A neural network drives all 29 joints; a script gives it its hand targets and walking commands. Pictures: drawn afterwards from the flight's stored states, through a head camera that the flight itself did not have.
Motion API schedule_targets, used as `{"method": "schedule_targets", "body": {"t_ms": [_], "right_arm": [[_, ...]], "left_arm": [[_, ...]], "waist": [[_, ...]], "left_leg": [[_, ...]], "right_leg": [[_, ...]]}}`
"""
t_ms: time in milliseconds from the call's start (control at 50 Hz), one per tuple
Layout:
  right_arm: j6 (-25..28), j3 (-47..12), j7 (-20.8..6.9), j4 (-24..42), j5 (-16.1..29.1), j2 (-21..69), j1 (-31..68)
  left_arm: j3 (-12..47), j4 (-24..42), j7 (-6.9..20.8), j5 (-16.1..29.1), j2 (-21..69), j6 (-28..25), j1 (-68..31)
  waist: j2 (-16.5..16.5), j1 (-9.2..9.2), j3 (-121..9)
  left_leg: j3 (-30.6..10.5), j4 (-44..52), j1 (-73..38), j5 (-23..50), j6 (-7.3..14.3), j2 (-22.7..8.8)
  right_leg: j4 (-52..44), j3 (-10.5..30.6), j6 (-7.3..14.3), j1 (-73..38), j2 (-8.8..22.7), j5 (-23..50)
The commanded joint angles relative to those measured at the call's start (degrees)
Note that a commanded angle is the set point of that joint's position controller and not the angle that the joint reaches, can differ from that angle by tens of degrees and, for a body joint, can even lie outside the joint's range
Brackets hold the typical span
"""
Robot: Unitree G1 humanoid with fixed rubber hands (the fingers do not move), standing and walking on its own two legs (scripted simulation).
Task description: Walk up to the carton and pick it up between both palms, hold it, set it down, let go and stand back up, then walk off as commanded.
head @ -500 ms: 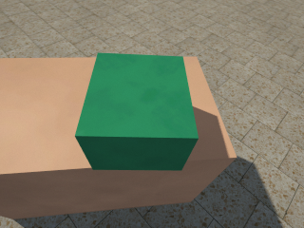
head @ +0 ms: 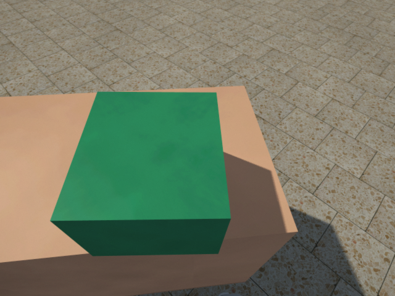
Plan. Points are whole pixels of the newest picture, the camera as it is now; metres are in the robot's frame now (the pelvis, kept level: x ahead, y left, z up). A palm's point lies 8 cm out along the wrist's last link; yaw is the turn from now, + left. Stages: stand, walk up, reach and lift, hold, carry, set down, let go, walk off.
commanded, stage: walk up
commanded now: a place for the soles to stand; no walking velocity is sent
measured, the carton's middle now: (156, 171) +0.38 +0.10 +0.01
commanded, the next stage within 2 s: none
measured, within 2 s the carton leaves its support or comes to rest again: neither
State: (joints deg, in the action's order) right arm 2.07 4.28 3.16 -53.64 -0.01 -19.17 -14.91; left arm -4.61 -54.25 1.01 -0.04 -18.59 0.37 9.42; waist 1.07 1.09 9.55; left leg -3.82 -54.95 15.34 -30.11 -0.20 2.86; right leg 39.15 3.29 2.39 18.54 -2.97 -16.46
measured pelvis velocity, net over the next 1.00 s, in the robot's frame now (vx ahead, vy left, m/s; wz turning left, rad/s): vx -0.08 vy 0.03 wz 0.02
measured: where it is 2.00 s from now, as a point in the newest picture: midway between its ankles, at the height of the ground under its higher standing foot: outside the picture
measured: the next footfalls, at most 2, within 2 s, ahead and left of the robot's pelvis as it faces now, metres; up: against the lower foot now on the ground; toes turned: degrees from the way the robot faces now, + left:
left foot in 0.24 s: +0.02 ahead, +0.13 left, +0.00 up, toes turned -4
right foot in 0.54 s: -0.03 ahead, -0.09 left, +0.00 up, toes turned +3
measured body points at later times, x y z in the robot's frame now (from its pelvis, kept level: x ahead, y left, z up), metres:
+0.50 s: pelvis -0.05 +0.03 -0.01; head -0.01 +0.08 +0.44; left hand +0.03 +0.33 -0.16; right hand +0.01 -0.28 -0.10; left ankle -0.02 +0.13 -0.72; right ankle -0.05 -0.10 -0.70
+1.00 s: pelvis -0.08 +0.03 -0.01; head -0.06 +0.03 +0.44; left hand +0.01 +0.33 -0.13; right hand -0.01 -0.27 -0.13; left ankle -0.02 +0.13 -0.72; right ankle -0.04 -0.09 -0.72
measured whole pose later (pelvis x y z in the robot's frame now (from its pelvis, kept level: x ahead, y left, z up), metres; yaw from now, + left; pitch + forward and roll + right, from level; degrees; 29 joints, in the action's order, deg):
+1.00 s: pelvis -0.08 +0.03 -0.01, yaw +1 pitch -5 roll -1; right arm 2.1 4.3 0.6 -53.6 0.0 -18.5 -14.4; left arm -4.6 -54.9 1.1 0.0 -19.4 0.8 7.7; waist -0.3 1.1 8.4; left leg -3.5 -42.0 19.0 -18.6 2.5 3.5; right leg 40.8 3.0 0.5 16.0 -2.3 -19.7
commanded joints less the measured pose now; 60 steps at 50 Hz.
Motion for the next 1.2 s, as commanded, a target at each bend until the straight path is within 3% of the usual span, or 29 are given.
{"method": "schedule_targets", "body": {"t_ms": [0, 80, 120, 160, 200, 220, 240, 260, 320, 340, 400, 440, 480, 500, 540, 560, 580, 640, 680, 720, 780, 820, 880, 920, 980, 1020, 1060, 1100, 1180], "right_arm": [[-0.8, 0.7, 0.3, 2.5, 0.6, -13.5, -2.1], [-0.5, 0.7, 0.3, 2.8, 0.4, -13.1, -0.2], [0.0, 1.0, 0.2, 1.5, 0.1, -12.5, -2.3], [0.5, 1.2, 0.3, -0.1, -0.7, -12.1, -6.8], [0.8, 2.9, 0.9, 1.2, -1.7, -16.9, -4.2], [0.8, 3.1, 0.8, 2.8, -2.0, -19.3, -1.2], [1.1, 3.2, 0.8, 3.5, -1.6, -21.2, 1.3], [1.4, 3.4, 0.8, 4.6, -2.2, -20.7, 2.7], [1.6, 2.9, 0.5, 5.2, -2.3, -17.1, 5.2], [1.7, 2.8, 0.3, 5.3, -2.4, -16.8, 6.1], [1.9, 2.2, -0.4, 4.4, -2.2, -16.1, 3.3], [1.9, 2.4, -0.6, 4.2, -2.0, -15.2, 2.0], [1.8, 1.8, -0.7, 4.8, -1.1, -14.8, 4.1], [1.9, 1.0, -0.7, 5.0, -0.8, -12.8, 4.4], [1.7, 0.0, -1.0, 4.7, -0.2, -10.1, 4.4], [1.4, 0.2, -0.9, 3.7, 0.0, -11.7, 3.7], [1.5, 0.7, -0.7, 3.4, -0.1, -11.4, 2.5], [2.5, 1.2, -1.2, 0.9, -0.9, -13.5, -0.1], [2.8, 1.9, -1.3, 1.6, -1.7, -16.8, 1.2], [2.9, 2.3, -1.2, 3.3, -1.8, -18.9, 4.5], [2.2, 1.7, -1.5, 4.3, -2.4, -15.9, 7.2], [1.8, 1.2, -2.0, 3.4, -2.4, -14.9, 6.6], [1.6, 1.3, -2.3, 3.3, -2.1, -13.2, 5.7], [1.6, 1.6, -2.6, 1.3, -1.5, -12.9, 0.8], [2.2, 1.8, -2.7, 0.5, -1.5, -12.9, -1.6], [3.1, 2.0, -2.5, 1.1, -2.0, -16.0, -1.8], [3.3, 2.3, -2.1, 3.3, -2.1, -17.6, 2.3], [3.3, 1.8, -1.7, 3.8, -1.7, -16.4, 4.4], [3.2, 0.7, -1.6, 3.9, -1.4, -13.3, 4.4]], "left_arm": [[-2.6, 6.1, -2.1, -0.6, -12.9, -1.2, -3.0], [-2.5, 6.8, -2.1, -1.0, -13.4, -0.8, -3.7], [-2.5, 6.3, -1.8, -0.7, -13.8, -0.2, -5.7], [-2.5, 6.8, -1.6, -0.4, -14.3, 0.7, -8.8], [-2.1, 7.5, -1.5, 0.3, -13.0, 1.4, -10.0], [-2.4, 8.0, -1.6, 0.6, -12.1, 1.8, -10.8], [-2.8, 6.7, -1.9, 0.0, -13.1, 2.2, -10.1], [-2.8, 6.2, -2.0, -0.1, -13.7, 2.5, -7.4], [-2.6, 4.8, -1.2, 0.3, -13.9, 2.3, -6.6], [-3.1, 5.2, -1.0, 0.0, -14.1, 2.0, -7.4], [-2.8, 4.7, -1.1, -0.8, -13.6, 1.2, -3.4], [-2.8, 4.8, -1.2, -1.3, -13.4, 0.3, -3.2], [-1.9, 2.5, -1.6, -1.1, -11.9, -1.0, -0.2], [-2.2, 1.7, -1.8, -1.4, -13.1, -1.7, 1.1], [-2.8, 1.4, -2.2, -2.0, -16.7, -2.5, 0.2], [-2.5, 1.9, -1.9, -1.8, -16.3, -2.2, -2.9], [-1.8, 2.5, -1.5, -1.7, -16.0, -2.3, -4.8], [-1.5, 3.3, -0.8, -1.5, -14.5, -1.3, -7.9], [-1.1, 2.6, -0.5, -1.0, -11.7, -0.5, -7.2], [-1.5, 1.4, -0.7, -1.3, -13.3, -0.1, -2.7], [-1.9, 0.5, 0.1, -1.9, -12.7, -0.8, -1.2], [-2.2, 0.8, 0.2, -2.3, -12.8, -1.3, -1.4], [-2.2, 2.1, -0.2, -2.4, -14.9, -1.8, -4.1], [-2.1, 3.1, -0.3, -2.2, -16.1, -1.6, -7.3], [-1.5, 4.3, -0.2, -2.2, -14.4, -1.1, -9.3], [-1.7, 3.7, 0.0, -1.8, -13.4, -0.7, -8.1], [-1.8, 1.9, -0.5, -1.2, -13.6, -0.5, -2.7], [-2.1, 1.6, -0.5, -1.3, -13.4, -0.8, -1.9], [-2.1, 1.6, -0.6, -1.6, -13.4, -2.1, -2.3]], "waist": [[7.4, 0.86, -8.8], [11.2, 0.96, -7.2], [11.3, -0.85, -7.8], [13.0, -3.97, -8.9], [2.0, -3.25, -5.0], [-2.1, -1.62, -1.0], [-4.0, -2.32, -0.4], [-4.5, -1.71, -0.1], [-4.6, -0.44, 1.1], [-8.3, -0.64, 1.6], [-11.4, -0.87, -4.1], [-13.4, -1.09, -8.7], [-12.3, 0.71, -13.4], [-12.0, 1.75, -15.3], [-4.5, 1.46, -15.8], [-4.9, 0.87, -14.9], [-1.7, -0.66, -14.0], [2.0, -2.41, -11.8], [-3.5, -1.32, -8.9], [-3.3, 0.07, -6.5], [-1.6, 1.31, -3.3], [-2.2, 1.31, -3.4], [2.9, 0.75, -2.8], [7.4, -1.27, -4.1], [5.2, -3.01, -5.2], [-2.7, -2.39, -8.0], [-6.4, 0.24, -7.6], [-5.6, 0.83, -8.3], [-3.3, 1.24, -13.1]], "left_leg": [[-4.3, -2.8, 8.9, -4.2, 0.4, -0.6], [-2.5, 6.9, 6.0, -4.0, 0.7, -1.1], [-0.8, 16.2, 1.7, -1.3, 1.4, -2.2], [-0.1, 29.9, -5.5, 11.5, 2.3, -3.4], [-17.1, 32.6, -3.5, 27.6, 6.6, -12.1], [-26.3, 35.7, -0.1, 31.6, 11.1, -18.1], [-33.0, 38.3, 7.4, 33.6, 15.5, -24.3], [-35.6, 38.9, 7.8, 32.0, 17.7, -25.1], [-23.1, 36.6, 7.8, 25.5, 10.7, -16.7], [-24.0, 35.3, 7.0, 27.9, 10.7, -16.1], [-23.5, 32.0, -3.1, 24.9, 9.9, -14.5], [-24.5, 28.6, -9.9, 30.9, 11.3, -14.8], [-17.6, 22.8, -7.8, 37.8, 10.1, -12.8], [-12.5, 18.3, -2.6, 40.4, 6.3, -10.0], [-5.6, 12.6, 5.2, 29.7, 1.4, -1.7], [-3.2, 12.5, 3.3, 17.1, 1.3, -0.6], [-2.8, 14.6, -0.8, 12.2, 1.8, -1.6], [-13.6, 25.9, -4.4, 11.5, 5.5, -5.2], [-27.1, 36.0, 0.6, 6.7, 10.9, -14.3], [-33.0, 38.6, 4.0, 0.5, 13.0, -18.2], [-25.9, 38.9, 13.1, -11.3, 9.4, -13.1], [-18.8, 36.9, 16.5, -14.8, 5.5, -7.7], [-9.0, 21.6, 10.2, -2.6, 2.8, -0.9], [-3.0, 15.5, 3.1, 1.7, 2.2, 0.1], [-7.0, 25.5, -2.4, 3.9, 3.7, -2.3], [-22.4, 36.7, -2.5, 0.7, 7.4, -10.5], [-33.2, 38.2, -0.5, 4.5, 11.3, -17.3], [-30.8, 36.0, 1.5, 9.7, 11.7, -16.5], [-15.8, 27.0, 3.4, 24.3, 5.1, -9.0]], "right_leg": [[-13.2, 15.8, 9.4, -13.4, 16.3, 28.8], [-14.2, 16.2, 11.6, -9.6, 16.7, 24.7], [-12.5, 15.2, 10.4, -8.2, 15.8, 22.9], [-7.0, 12.1, 7.5, -6.0, 14.3, 21.9], [4.3, 6.2, 1.3, 2.3, 5.5, 13.2], [9.8, 2.3, -1.7, 5.9, -0.1, -1.8], [18.0, 2.7, -2.7, 2.8, -0.8, -16.9], [22.4, 5.1, -2.5, 2.0, 0.0, -17.7], [20.0, 4.9, -1.1, 2.4, 2.3, -12.7], [18.8, 4.2, -1.3, 2.9, 2.6, -13.4], [8.0, 2.4, -1.7, 3.0, 4.4, -18.8], [0.0, 2.1, -1.3, 3.1, 3.5, -19.2], [-11.1, 0.0, -0.8, -5.2, 4.4, -5.9], [-17.5, 3.9, 0.5, -14.7, 6.8, 4.5], [-16.0, 19.0, 7.0, -18.6, 15.3, 15.1], [-14.9, 20.4, 10.8, -13.8, 18.0, 11.2], [-12.8, 17.9, 11.6, -9.0, 18.2, 9.9], [-8.5, 9.8, 5.5, -0.4, 10.5, -3.1], [0.5, 2.6, 0.4, 0.4, 2.0, -12.0], [3.5, 1.4, -0.1, -0.9, 1.6, -14.7], [-2.9, 3.2, 1.3, -6.4, 3.0, -12.7], [-12.5, 8.9, 2.8, -8.6, 5.5, -18.1], [-22.3, 20.1, 8.1, -1.3, 12.4, -29.1], [-24.7, 21.6, 9.4, 3.4, 16.1, -31.5], [-18.4, 14.7, 5.5, 5.8, 11.3, -23.7], [-4.3, 6.1, 0.6, 3.9, 3.9, -12.4], [2.3, 2.1, -1.0, 2.8, 1.5, -13.7], [1.0, 2.2, -0.4, -0.3, 2.6, -12.2], [-10.4, 8.7, 3.4, -11.2, 7.0, 3.7]]}}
